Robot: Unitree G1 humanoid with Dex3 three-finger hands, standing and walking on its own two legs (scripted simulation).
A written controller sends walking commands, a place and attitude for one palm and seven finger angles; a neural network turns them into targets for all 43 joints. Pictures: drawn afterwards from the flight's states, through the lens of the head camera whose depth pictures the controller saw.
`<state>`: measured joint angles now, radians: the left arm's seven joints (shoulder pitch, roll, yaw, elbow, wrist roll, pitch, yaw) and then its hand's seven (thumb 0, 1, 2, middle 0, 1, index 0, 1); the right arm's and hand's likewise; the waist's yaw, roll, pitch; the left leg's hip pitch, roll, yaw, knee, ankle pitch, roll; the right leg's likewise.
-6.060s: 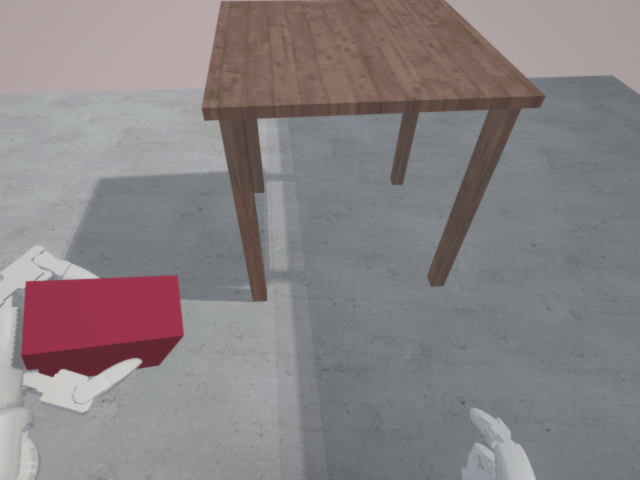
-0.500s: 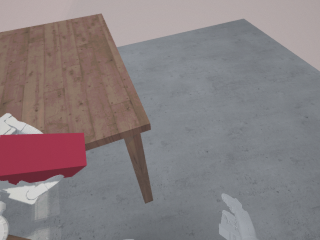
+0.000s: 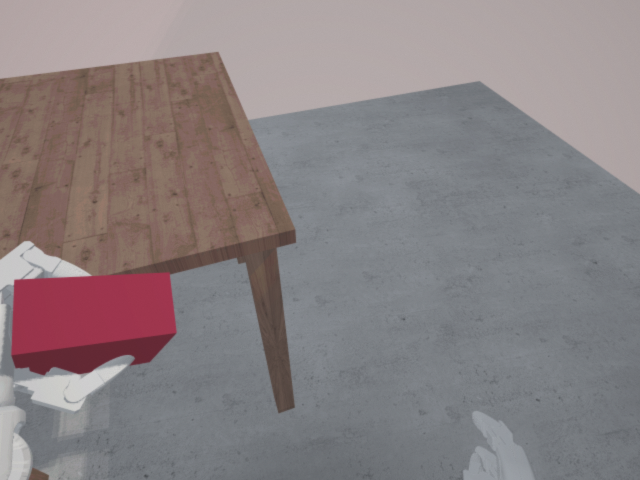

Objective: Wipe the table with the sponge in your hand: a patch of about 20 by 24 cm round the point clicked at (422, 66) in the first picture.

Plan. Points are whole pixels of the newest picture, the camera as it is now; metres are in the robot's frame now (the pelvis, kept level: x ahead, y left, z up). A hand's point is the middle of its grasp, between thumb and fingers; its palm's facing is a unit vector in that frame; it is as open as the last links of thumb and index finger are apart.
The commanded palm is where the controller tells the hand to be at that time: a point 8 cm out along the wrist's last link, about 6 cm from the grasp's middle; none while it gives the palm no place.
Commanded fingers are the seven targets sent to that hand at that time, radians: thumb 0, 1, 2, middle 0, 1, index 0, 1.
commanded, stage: come to a stop and stand still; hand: left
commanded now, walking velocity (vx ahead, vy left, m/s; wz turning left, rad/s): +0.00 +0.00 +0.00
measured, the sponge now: (116, 326) +0.22 +0.22 +0.15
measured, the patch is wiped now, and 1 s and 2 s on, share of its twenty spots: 0.00 0.00 0.00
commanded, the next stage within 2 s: look again from close up in 0.54 s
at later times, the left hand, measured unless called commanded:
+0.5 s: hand (29, 382) +0.15 +0.26 +0.16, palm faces +0.45 -0.77 -0.44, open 10.2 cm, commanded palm +0.11 +0.28 +0.18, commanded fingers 0.00 0.10 1.30 -1.20 -1.60 -1.20 -1.60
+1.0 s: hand (39, 374) +0.17 +0.27 +0.15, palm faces +0.32 -0.86 -0.39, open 10.2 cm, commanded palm +0.11 +0.31 +0.18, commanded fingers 0.00 0.10 1.30 -1.20 -1.60 -1.20 -1.60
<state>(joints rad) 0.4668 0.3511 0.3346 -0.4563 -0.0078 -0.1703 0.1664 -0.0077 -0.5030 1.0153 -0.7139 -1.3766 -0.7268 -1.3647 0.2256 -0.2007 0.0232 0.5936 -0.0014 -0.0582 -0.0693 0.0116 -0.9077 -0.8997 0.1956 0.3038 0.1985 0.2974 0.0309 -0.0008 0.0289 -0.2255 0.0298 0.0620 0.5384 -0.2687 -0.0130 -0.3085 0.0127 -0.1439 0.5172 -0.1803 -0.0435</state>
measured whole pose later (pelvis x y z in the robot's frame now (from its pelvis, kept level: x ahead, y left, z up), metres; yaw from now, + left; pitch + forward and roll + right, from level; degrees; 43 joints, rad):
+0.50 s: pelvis -0.05 +0.00 +0.00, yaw +0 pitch -2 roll +1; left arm 0.48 0.36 0.36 -0.43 0.00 -0.17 0.17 -0.01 -0.50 1.02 -0.72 -1.38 -0.73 -1.36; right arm 0.26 -0.21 0.02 0.63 0.00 -0.06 -0.06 0.01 -0.91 -0.90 0.20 0.30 0.20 0.30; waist 0.01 0.02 0.03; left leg -0.24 0.01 0.03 0.55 -0.28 -0.01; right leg -0.33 0.02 -0.08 0.49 -0.13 -0.05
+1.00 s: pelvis -0.05 +0.03 +0.00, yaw -1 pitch -3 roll +0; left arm 0.44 0.34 0.32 -0.41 0.00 -0.24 0.09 -0.01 -0.50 1.02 -0.72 -1.38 -0.73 -1.36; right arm 0.28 -0.22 0.03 0.60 -0.01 -0.15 -0.02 0.01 -0.91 -0.90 0.20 0.30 0.20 0.30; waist 0.01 -0.03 0.06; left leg -0.21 -0.01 0.06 0.51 -0.25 0.04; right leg -0.32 0.02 -0.03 0.47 -0.18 0.00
